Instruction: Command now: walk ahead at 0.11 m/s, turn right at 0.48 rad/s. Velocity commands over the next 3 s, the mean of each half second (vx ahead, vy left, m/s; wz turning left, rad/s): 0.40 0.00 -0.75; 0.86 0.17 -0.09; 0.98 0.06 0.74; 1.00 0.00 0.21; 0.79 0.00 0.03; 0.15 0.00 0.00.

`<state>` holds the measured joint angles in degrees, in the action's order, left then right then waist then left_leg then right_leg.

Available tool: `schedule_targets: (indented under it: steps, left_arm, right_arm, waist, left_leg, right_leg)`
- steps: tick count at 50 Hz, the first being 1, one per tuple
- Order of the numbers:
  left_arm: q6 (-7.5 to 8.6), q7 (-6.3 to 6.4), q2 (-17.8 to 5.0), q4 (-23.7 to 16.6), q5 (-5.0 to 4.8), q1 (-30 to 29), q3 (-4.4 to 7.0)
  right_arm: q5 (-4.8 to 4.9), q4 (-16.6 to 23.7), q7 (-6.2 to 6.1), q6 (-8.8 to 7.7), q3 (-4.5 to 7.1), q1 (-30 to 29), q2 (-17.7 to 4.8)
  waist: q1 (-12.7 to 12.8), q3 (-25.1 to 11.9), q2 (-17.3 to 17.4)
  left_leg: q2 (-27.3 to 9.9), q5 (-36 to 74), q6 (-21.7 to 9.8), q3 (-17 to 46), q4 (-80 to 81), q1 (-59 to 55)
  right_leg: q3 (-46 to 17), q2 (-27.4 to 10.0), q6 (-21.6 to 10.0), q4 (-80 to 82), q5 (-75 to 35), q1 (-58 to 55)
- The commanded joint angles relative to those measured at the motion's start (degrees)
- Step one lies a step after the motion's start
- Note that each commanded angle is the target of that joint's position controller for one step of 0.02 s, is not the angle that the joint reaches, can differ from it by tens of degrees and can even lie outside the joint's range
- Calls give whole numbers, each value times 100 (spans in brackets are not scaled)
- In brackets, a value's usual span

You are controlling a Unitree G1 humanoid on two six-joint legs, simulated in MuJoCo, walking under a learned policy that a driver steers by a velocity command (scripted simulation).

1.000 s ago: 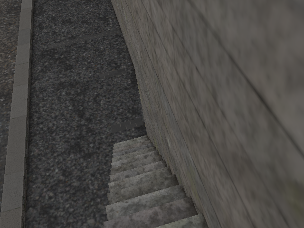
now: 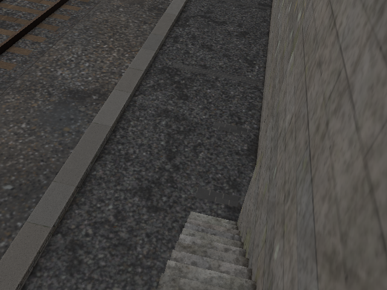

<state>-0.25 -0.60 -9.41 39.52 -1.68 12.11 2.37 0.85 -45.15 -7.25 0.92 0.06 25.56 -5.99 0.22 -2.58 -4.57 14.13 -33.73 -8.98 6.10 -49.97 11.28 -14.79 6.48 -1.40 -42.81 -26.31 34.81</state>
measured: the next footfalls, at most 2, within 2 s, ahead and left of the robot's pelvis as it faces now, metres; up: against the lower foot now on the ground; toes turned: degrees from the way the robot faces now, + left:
right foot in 0.26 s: +0.15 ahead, -0.09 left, -0.22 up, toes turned +3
left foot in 0.50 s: +0.28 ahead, +0.14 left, -0.22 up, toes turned -32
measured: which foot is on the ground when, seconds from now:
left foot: down 0.00-0.22, up 0.24-0.48, down 0.50-0.72, up 0.74-1.00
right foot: up 0.00-0.24, down 0.26-0.54, up 0.56-0.70, down 0.72-1.00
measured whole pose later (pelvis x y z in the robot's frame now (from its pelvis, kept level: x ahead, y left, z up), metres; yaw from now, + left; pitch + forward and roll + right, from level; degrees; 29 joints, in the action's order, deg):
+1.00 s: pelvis +0.42 -0.11 -0.32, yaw -23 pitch -4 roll -1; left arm 7.0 6.6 -13.2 39.9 0.6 16.5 -0.2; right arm 0.0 -36.1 4.0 -2.8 3.3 23.6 -19.6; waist -1.9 1.7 7.0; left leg 1.7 32.7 -0.6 4.4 -38.4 23.2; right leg 1.9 -1.9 -7.3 -74.0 6.7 24.2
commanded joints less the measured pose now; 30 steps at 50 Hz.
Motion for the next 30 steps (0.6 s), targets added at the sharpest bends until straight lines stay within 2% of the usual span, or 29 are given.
schedule_targets:
  steps: [1, 3, 4, 5, 6, 7, 8, 9, 10, 11, 12, 13, 14, 15, 16, 17, 18, 19, 20, 21, 22, 23, 24, 25, 26, 27, 28, 29, 30]
  left_arm:
    - [105, -95, -517, -564, 32, -1011, 126]
    - [194, -232, -542, -488, -31, -895, 48]
    - [242, -325, -601, -379, -12, -827, 58]
    - [271, -397, -696, -273, -18, -574, 95]
    - [265, -458, -683, -139, 106, -332, 77]
    - [297, -556, -747, 72, 128, 198, 118]
    - [261, -584, -731, 301, 82, 861, 157]
    - [193, -500, -870, 596, 34, 1599, 262]
    - [68, -344, -1182, 1060, 47, 3108, 403]
    - [-53, -170, -1058, 1398, 21, 3953, 358]
    - [-190, -46, -559, 1467, -34, 3871, 240]
    - [-176, -25, -226, 1516, 140, 3302, 7]
    - [-133, 11, -633, 962, 68, 2704, -56]
    - [-40, 99, -2039, 178, 42, 993, 402]
    - [-126, 92, -1930, -238, 285, 236, 349]
    - [-64, 218, -1339, -481, 205, -174, 16]
    - [62, 343, -1190, -453, -140, 286, -26]
    - [4, 581, -964, -331, -374, 202, -115]
    - [-144, 737, -727, -127, -314, 412, -173]
    - [-161, 699, -892, -69, -24, 285, -142]
    - [-146, 612, -1131, -273, 10, -359, -75]
    - [-80, 487, -1044, -287, -32, -439, -41]
    - [-53, 356, -640, -432, -23, -402, -135]
    - [29, 219, -410, -513, 119, -499, -296]
    - [99, 134, -539, -697, -43, -521, -260]
    - [212, 141, -541, -821, -359, -54, -214]
    - [316, 233, -852, -730, -449, -252, -145]
    - [377, 348, -945, -896, -402, -1149, -182]
    - [330, 386, -985, -893, -246, -1227, -189]
  right_arm:
    - [-102, 9, -155, -91, 285, 804, -790]
    - [-41, 57, -268, -86, 388, 1003, -849]
    - [-21, 109, -290, -96, 386, 870, -801]
    - [-29, 256, -308, -85, 449, 612, -862]
    - [-75, 336, -330, -57, 438, 412, -877]
    - [-62, 519, -318, -10, 425, -209, -890]
    - [-112, 695, -220, -1, 421, -807, -1059]
    - [-216, 806, -129, -120, 404, -1462, -1175]
    - [-258, 1225, 23, -210, 362, -2486, -1267]
    - [-100, 1328, 234, -291, 365, -2699, -1317]
    - [-68, 1287, 364, -342, 316, -2815, -1269]
    - [15, 1689, 472, -389, 200, -2773, -784]
    - [-105, 2089, 507, -479, 88, -2050, -446]
    - [245, 2345, 578, -612, 39, -1266, -548]
    - [169, 2259, 512, -526, 203, -1931, -1403]
    - [223, 2088, 456, -348, 363, -2337, -2015]
    - [15, 2246, 415, -279, 256, -2505, -1384]
    - [-159, 2502, 411, -203, 157, -2265, -1092]
    - [-270, 2583, 518, -166, -29, -2463, -459]
    - [-61, 2245, 614, -255, 46, -1808, -470]
    - [65, 2178, 630, -294, 140, -1195, -715]
    - [151, 2039, 606, -337, 341, -875, -1076]
    - [66, 2096, 531, -352, 376, -817, -1213]
    - [-194, 2104, 479, -369, 294, -275, -1155]
    - [-288, 2150, 557, -416, 369, 43, -1556]
    - [-253, 2146, 667, -522, 468, -615, -1961]
    - [-164, 2138, 725, -636, 535, -572, -1891]
    - [-76, 2025, 777, -687, 546, -431, -1881]
    - [34, 1821, 805, -699, 480, -452, -1762]
  waist:
    - [-307, 795, 1125]
    - [-363, 787, 696]
    - [-290, 762, 800]
    - [-228, 511, 804]
    - [-70, 298, 679]
    - [228, 59, 257]
    - [630, -218, 177]
    - [954, -370, 137]
    - [1670, -363, 223]
    - [2038, -110, -590]
    - [2199, 382, -2005]
    - [1245, 931, -1498]
    - [242, 752, -1274]
    - [-786, 275, -1148]
    - [-548, 634, 1015]
    - [-359, 726, 2028]
    - [-44, 505, 1482]
    - [-405, 941, 1426]
    - [-75, 587, 974]
    - [-173, -138, 192]
    - [-600, -425, -405]
    - [-690, -374, -460]
    - [-633, -11, -521]
    - [-1090, -20, 198]
    - [-1213, -689, 1328]
    - [-413, -687, 2978]
    - [-481, -328, 3200]
    - [-641, 251, 2287]
    - [-419, 745, 1435]
  left_leg:
    - [-1455, 5858, 981, 1638, 432, -1068]
    - [-1571, 5951, 1042, 1733, 191, -1823]
    - [-1604, 5918, 962, 1741, 22, -1661]
    - [-1614, 6078, 966, 1667, -179, -1581]
    - [-1550, 6101, 926, 1519, -382, -1181]
    - [-1428, 5839, 927, 1117, -759, -413]
    - [-1379, 5752, 909, 779, -1067, 623]
    - [-1485, 5525, 860, 815, -1362, 1725]
    - [-1521, 6443, 1269, 647, -2225, 2798]
    - [-989, 4894, 1746, -144, -4401, 2803]
    - [-284, 474, 1907, -1009, -6611, 3266]
    - [-335, -998, 1776, -798, -7587, 4906]
    - [-297, -1393, 1942, -379, -8007, 5475]
    - [-689, -758, 1693, 893, -5658, 4836]
    - [-934, -456, 1647, 411, -5609, 4847]
    - [-1087, 1516, 1783, 375, -4556, 3457]
    - [-900, 1173, 1975, -136, -4673, 2700]
    - [-920, 2440, 2177, -112, -2136, 2360]
    - [-627, 3029, 2172, -662, -986, 868]
    - [-422, 4217, 2205, -655, -1696, -729]
    - [-530, 3953, 2189, -488, -1873, -1554]
    - [-557, 4165, 2104, -341, -1320, -1520]
    - [-768, 3133, 1994, -289, -265, -1526]
    - [-931, 1968, 1692, 24, 509, -2842]
    - [-1724, 3550, 615, 982, 954, -3377]
    - [-2940, 4164, -514, 2879, 1527, -3494]
    - [-3515, 4820, -1079, 3535, 1618, -3333]
    - [-3634, 3661, -1288, 4118, 2174, -2351]
    - [-3478, 2730, -1194, 3892, 2343, -1304]
  right_leg:
    - [-395, 198, -25, 173, 851, 1946]
    - [-482, 242, -25, 469, 1568, 2637]
    - [-406, 153, 39, 496, 1697, 2455]
    - [-306, 146, 78, 360, 1710, 2096]
    - [-42, 151, 147, 431, 1603, 1446]
    - [524, 41, 187, 687, 1271, 245]
    - [1101, -65, 139, 532, 900, -1358]
    - [1146, -136, 37, 62, 853, -2735]
    - [1002, -467, -362, 419, 1173, -4355]
    - [945, -1043, -953, 2332, 356, -4674]
    - [1071, -1066, -1234, 3659, -552, -4675]
    - [610, -1121, -1231, 2252, -549, -4804]
    - [-388, -1037, -1830, 679, -2283, -4519]
    - [-4294, -2299, -3283, 2072, 3278, -3158]
    - [-4146, -2373, -3094, 2490, 3916, -2397]
    - [-2448, -1423, -2148, 1778, 2461, -1184]
    - [-2008, -788, -1978, 1569, 1393, -493]
    - [-1750, -182, -1819, 735, 1611, 170]
    - [-1346, 259, -1547, 747, 1774, 767]
    - [-1716, 139, -1502, 698, 1375, 1179]
    - [-1850, 21, -1576, 560, 1039, 1415]
    - [-1954, 177, -1541, 92, 1850, 1267]
    - [-1770, 175, -1425, -6, 2283, 1126]
    - [-2108, 133, -1170, -242, 313, 1496]
    - [-1910, 1036, -530, -2487, 2298, 1564]
    - [-1546, 1217, -349, -3283, 5506, 2753]
    - [-1351, 933, -283, -4315, 6342, 3440]
    - [-796, 580, -204, -4465, 5917, 3679]
    - [-518, 169, -38, -3889, 5468, 3265]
